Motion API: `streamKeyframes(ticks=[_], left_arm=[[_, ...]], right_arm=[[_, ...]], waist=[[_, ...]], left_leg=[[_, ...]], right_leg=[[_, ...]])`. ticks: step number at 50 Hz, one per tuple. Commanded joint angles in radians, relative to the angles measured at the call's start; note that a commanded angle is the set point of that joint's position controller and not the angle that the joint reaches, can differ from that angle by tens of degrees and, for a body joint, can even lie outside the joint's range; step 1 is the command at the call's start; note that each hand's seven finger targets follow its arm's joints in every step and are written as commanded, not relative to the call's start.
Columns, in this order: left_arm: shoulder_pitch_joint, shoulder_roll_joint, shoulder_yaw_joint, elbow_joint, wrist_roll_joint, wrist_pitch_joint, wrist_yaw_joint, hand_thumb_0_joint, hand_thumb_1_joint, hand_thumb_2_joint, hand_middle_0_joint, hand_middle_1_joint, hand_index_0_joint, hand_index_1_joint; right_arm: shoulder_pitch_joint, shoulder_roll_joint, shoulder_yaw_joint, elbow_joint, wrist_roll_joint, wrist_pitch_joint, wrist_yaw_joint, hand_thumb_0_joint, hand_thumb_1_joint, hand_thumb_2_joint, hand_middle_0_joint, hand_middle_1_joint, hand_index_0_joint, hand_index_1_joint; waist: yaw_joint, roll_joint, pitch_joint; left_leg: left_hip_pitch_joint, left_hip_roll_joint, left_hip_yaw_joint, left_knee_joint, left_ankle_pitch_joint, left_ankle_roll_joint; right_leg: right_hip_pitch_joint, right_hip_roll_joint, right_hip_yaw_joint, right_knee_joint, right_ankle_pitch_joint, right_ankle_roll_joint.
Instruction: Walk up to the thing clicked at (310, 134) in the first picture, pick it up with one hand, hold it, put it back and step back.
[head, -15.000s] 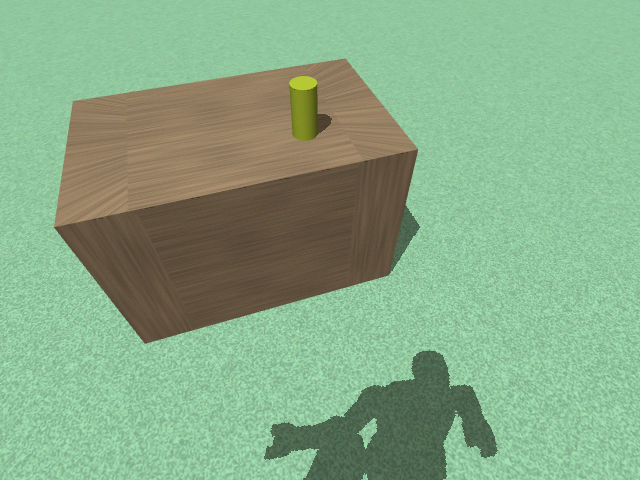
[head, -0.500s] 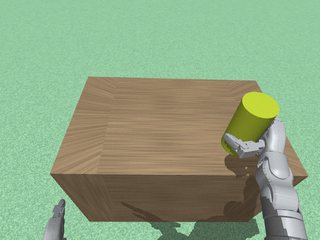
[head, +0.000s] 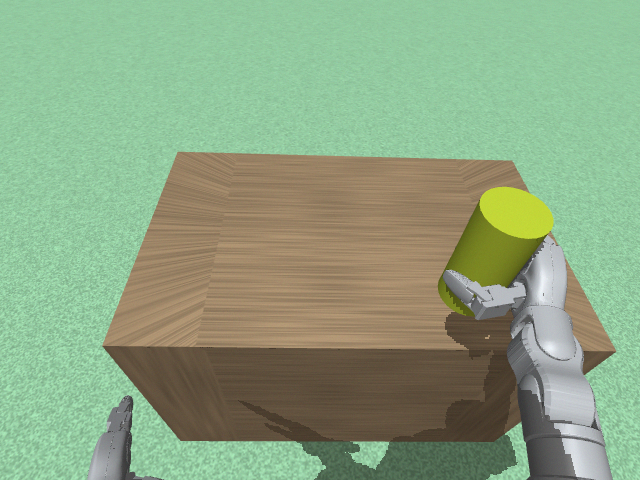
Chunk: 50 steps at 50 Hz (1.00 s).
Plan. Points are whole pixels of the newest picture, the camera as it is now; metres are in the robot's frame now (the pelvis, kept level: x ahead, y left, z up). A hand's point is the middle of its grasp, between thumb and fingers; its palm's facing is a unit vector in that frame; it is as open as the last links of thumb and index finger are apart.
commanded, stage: hold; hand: right
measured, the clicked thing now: (487, 256) +0.33 -0.17 +0.13
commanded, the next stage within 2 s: crouch in 1.66 s
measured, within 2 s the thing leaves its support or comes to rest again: neither
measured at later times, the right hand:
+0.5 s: hand (488, 264) +0.34 -0.18 +0.12, palm faces +0.23 +0.97 +0.01, open 10.1 cm
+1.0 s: hand (481, 264) +0.34 -0.18 +0.11, palm faces +0.23 +0.97 +0.01, open 10.1 cm
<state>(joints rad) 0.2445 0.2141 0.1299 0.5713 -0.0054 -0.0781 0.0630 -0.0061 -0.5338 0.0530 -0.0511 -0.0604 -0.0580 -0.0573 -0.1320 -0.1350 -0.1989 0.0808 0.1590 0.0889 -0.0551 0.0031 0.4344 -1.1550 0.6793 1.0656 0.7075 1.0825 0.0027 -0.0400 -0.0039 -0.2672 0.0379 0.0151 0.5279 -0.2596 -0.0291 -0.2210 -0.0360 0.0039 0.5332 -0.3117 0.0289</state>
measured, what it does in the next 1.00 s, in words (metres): stands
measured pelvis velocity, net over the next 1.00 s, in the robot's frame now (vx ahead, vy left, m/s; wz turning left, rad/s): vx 0.01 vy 0.00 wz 0.00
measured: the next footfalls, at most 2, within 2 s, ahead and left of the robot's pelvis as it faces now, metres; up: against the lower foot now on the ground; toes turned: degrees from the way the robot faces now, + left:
none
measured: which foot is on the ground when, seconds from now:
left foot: down 0.00-1.00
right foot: down 0.00-1.00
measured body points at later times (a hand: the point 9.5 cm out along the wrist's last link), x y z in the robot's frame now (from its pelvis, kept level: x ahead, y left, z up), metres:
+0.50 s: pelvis +0.01 +0.00 +0.00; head +0.01 +0.01 +0.45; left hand +0.16 +0.26 -0.08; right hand +0.32 -0.23 +0.12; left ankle +0.01 +0.14 -0.73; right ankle -0.02 -0.14 -0.73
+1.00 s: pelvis +0.01 +0.00 +0.00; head +0.01 +0.01 +0.45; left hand +0.16 +0.27 -0.08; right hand +0.32 -0.23 +0.11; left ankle +0.01 +0.14 -0.73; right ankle -0.02 -0.14 -0.73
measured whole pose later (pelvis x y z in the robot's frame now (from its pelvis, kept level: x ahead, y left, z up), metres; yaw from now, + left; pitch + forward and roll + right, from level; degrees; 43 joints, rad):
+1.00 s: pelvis +0.01 +0.00 +0.00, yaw +0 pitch +0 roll +0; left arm 0.22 0.22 0.13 0.61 0.00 -0.06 0.07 -0.01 -0.54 0.06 -0.05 -0.06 -0.05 -0.06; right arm -0.14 -0.14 -0.20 0.15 0.16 0.01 -0.06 0.00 0.44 -1.16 0.68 1.06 0.71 1.08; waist 0.00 -0.03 0.00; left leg -0.24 0.04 0.02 0.50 -0.25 -0.03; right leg -0.20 -0.04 0.00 0.50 -0.30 0.03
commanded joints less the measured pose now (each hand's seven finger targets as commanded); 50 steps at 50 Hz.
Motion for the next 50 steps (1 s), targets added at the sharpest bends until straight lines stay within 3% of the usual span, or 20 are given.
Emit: streamKeyframes(ticks=[1,3,6,7,8,9,10,15,19,20,22,27,30,36,40,43,44,48,49,50], left_arm=[[-0.101,0.112,0.036,-0.144,-0.007,-0.052,0.004,0.000,-0.544,0.052,-0.048,-0.053,-0.051,-0.050],[-0.114,0.135,0.053,-0.158,-0.003,-0.050,0.005,0.000,-0.543,0.051,-0.048,-0.053,-0.051,-0.050],[-0.108,0.112,0.034,-0.149,-0.003,-0.047,0.001,0.000,-0.544,0.053,-0.049,-0.053,-0.052,-0.051],[-0.106,0.133,0.050,-0.164,-0.003,-0.047,0.003,0.000,-0.546,0.054,-0.048,-0.052,-0.050,-0.051],[-0.123,0.104,0.024,-0.133,-0.004,-0.045,0.001,0.000,-0.548,0.055,-0.049,-0.054,-0.051,-0.053],[-0.099,0.127,0.044,-0.150,-0.004,-0.043,0.001,0.000,-0.546,0.053,-0.049,-0.053,-0.051,-0.051],[-0.138,0.093,0.008,-0.159,-0.005,-0.047,0.000,0.000,-0.547,0.054,-0.048,-0.053,-0.050,-0.051],[-0.080,0.153,0.067,-0.142,-0.004,-0.046,0.016,0.000,-0.547,0.053,-0.051,-0.054,-0.052,-0.053],[-0.083,0.107,0.032,-0.130,-0.005,-0.045,0.011,0.000,-0.545,0.050,-0.050,-0.055,-0.053,-0.052],[-0.106,0.133,0.053,-0.146,-0.004,-0.046,0.014,0.000,-0.550,0.054,-0.051,-0.055,-0.052,-0.054],[-0.098,0.119,0.044,-0.105,-0.003,-0.046,0.011,0.000,-0.547,0.052,-0.051,-0.055,-0.053,-0.053],[-0.104,0.107,0.031,-0.105,-0.004,-0.042,0.009,0.000,-0.549,0.053,-0.050,-0.053,-0.051,-0.052],[-0.110,0.145,0.056,-0.118,-0.002,-0.045,0.010,0.000,-0.550,0.053,-0.050,-0.052,-0.050,-0.052],[-0.105,0.117,0.030,-0.106,-0.005,-0.029,-0.001,0.000,-0.548,0.050,-0.048,-0.050,-0.049,-0.049],[-0.084,0.137,0.051,-0.155,-0.004,-0.036,0.004,0.000,-0.551,0.054,-0.050,-0.052,-0.049,-0.053],[-0.089,0.106,0.034,-0.101,-0.003,-0.035,0.006,0.000,-0.553,0.055,-0.050,-0.052,-0.049,-0.054],[-0.116,0.135,0.049,-0.139,-0.004,-0.038,0.010,0.000,-0.559,0.060,-0.051,-0.052,-0.046,-0.057],[-0.135,0.140,0.051,-0.133,-0.002,-0.041,0.017,0.000,-0.556,0.058,-0.052,-0.053,-0.048,-0.057],[-0.123,0.106,0.022,-0.125,-0.002,-0.043,0.016,0.000,-0.552,0.054,-0.051,-0.052,-0.049,-0.054],[-0.105,0.112,0.031,-0.101,-0.002,-0.037,0.016,0.000,-0.546,0.048,-0.049,-0.051,-0.051,-0.050]], right_arm=[[-0.302,-0.164,-0.071,-0.222,0.000,-0.082,-0.006,0.000,-0.169,-1.330,1.283,1.450,1.335,1.450],[-0.292,-0.154,-0.069,-0.234,0.002,-0.092,-0.007,0.000,-0.156,-1.339,1.289,1.461,1.343,1.461],[-0.270,-0.147,-0.059,-0.236,0.001,-0.101,-0.007,0.000,-0.177,-1.346,1.294,1.464,1.348,1.464],[-0.255,-0.150,-0.065,-0.245,0.001,-0.106,-0.007,0.000,-0.170,-1.333,1.284,1.451,1.336,1.451],[-0.261,-0.157,-0.066,-0.233,0.001,-0.107,-0.006,0.000,-0.175,-1.336,1.291,1.457,1.344,1.456],[-0.264,-0.151,-0.062,-0.222,0.001,-0.108,-0.005,0.000,-0.169,-1.338,1.286,1.456,1.339,1.456],[-0.290,-0.138,-0.048,-0.222,0.001,-0.113,-0.002,0.000,-0.155,-1.339,1.291,1.461,1.346,1.461],[-0.280,-0.147,-0.045,-0.238,0.002,-0.129,0.001,0.000,-0.161,-1.328,1.269,1.441,1.324,1.441],[-0.298,-0.155,-0.054,-0.220,0.003,-0.138,0.006,0.000,-0.181,-1.315,1.267,1.430,1.318,1.430],[-0.305,-0.157,-0.056,-0.215,0.003,-0.135,0.004,0.000,-0.179,-1.316,1.268,1.430,1.320,1.430],[-0.323,-0.162,-0.062,-0.217,0.006,-0.133,0.006,0.000,-0.183,-1.330,1.278,1.444,1.331,1.444],[-0.290,-0.122,-0.015,-0.198,0.000,-0.121,0.008,0.000,-0.177,-1.315,1.269,1.431,1.321,1.430],[-0.293,-0.152,-0.053,-0.216,0.004,-0.114,0.002,0.000,-0.147,-1.321,1.269,1.439,1.323,1.439],[-0.272,-0.166,-0.084,-0.169,0.008,-0.117,0.000,0.000,-0.162,-1.312,1.274,1.433,1.325,1.433],[-0.283,-0.139,-0.043,-0.208,0.005,-0.139,0.003,0.000,-0.190,-1.321,1.284,1.440,1.334,1.440],[-0.308,-0.136,-0.030,-0.205,0.001,-0.154,0.004,0.000,-0.199,-1.339,1.297,1.458,1.348,1.458],[-0.339,-0.152,-0.036,-0.220,0.001,-0.158,0.002,0.000,-0.172,-1.337,1.289,1.457,1.341,1.457],[-0.364,-0.145,-0.032,-0.187,-0.005,-0.164,-0.008,0.000,-0.179,-1.317,1.270,1.432,1.322,1.432],[-0.362,-0.134,-0.021,-0.184,-0.005,-0.167,-0.008,0.000,-0.181,-1.312,1.270,1.429,1.321,1.429],[-0.348,-0.153,-0.042,-0.179,-0.005,-0.168,-0.011,0.000,-0.187,-1.315,1.269,1.431,1.320,1.431]], waist=[[-0.002,0.049,-0.221],[-0.001,0.068,-0.239],[-0.010,0.049,-0.211],[-0.007,0.057,-0.254],[-0.016,0.047,-0.204],[0.009,0.054,-0.230],[0.001,0.068,-0.197],[0.018,0.047,-0.228],[0.015,0.043,-0.219],[0.021,0.057,-0.224],[0.010,0.032,-0.209],[0.006,0.040,-0.214],[0.003,0.042,-0.246],[-0.011,0.076,-0.194],[0.020,0.068,-0.247],[0.012,0.038,-0.226],[0.019,0.038,-0.252],[0.025,0.037,-0.245],[0.014,0.038,-0.219],[0.006,0.030,-0.247]], left_leg=[[0.095,-0.027,0.041,-0.076,0.225,0.008],[0.106,-0.030,0.043,-0.076,0.237,0.007],[0.105,-0.031,0.045,-0.075,0.240,0.010],[0.126,-0.032,0.045,-0.067,0.271,0.011],[0.112,-0.032,0.046,-0.076,0.241,0.009],[0.112,-0.031,0.042,-0.078,0.248,0.009],[0.099,-0.031,0.043,-0.082,0.227,0.007],[0.098,-0.036,0.047,-0.073,0.254,0.012],[0.099,-0.033,0.046,-0.079,0.262,0.010],[0.099,-0.031,0.044,-0.080,0.259,0.009],[0.098,-0.029,0.043,-0.081,0.261,0.009],[0.108,-0.034,0.049,-0.077,0.280,0.013],[0.125,-0.035,0.051,-0.073,0.301,0.012],[0.115,-0.036,0.050,-0.091,0.233,0.012],[0.125,-0.035,0.046,-0.079,0.298,0.010],[0.113,-0.029,0.040,-0.077,0.309,0.009],[0.118,-0.029,0.038,-0.076,0.315,0.011],[0.109,-0.032,0.041,-0.079,0.289,0.013],[0.111,-0.032,0.043,-0.082,0.270,0.012],[0.122,-0.033,0.043,-0.075,0.288,0.015]], right_leg=[[0.044,0.031,-0.033,-0.074,0.230,-0.030],[0.051,0.029,-0.032,-0.073,0.242,-0.031],[0.041,0.029,-0.033,-0.075,0.252,-0.025],[0.061,0.027,-0.032,-0.071,0.284,-0.025],[0.037,0.028,-0.033,-0.078,0.252,-0.026],[0.052,0.028,-0.034,-0.078,0.253,-0.028],[0.037,0.027,-0.032,-0.081,0.231,-0.032],[0.085,0.022,-0.029,-0.086,0.266,-0.026],[0.076,0.025,-0.031,-0.084,0.272,-0.029],[0.075,0.027,-0.031,-0.084,0.264,-0.029],[0.067,0.029,-0.032,-0.084,0.264,-0.028],[0.077,0.024,-0.028,-0.088,0.300,-0.022],[0.088,0.021,-0.026,-0.086,0.326,-0.022],[0.043,0.022,-0.028,-0.104,0.252,-0.026],[0.097,0.024,-0.035,-0.087,0.310,-0.027],[0.089,0.029,-0.037,-0.080,0.316,-0.029],[0.097,0.028,-0.035,-0.083,0.321,-0.028],[0.093,0.024,-0.030,-0.087,0.299,-0.026],[0.078,0.025,-0.031,-0.093,0.280,-0.025],[0.086,0.022,-0.029,-0.088,0.308,-0.022]])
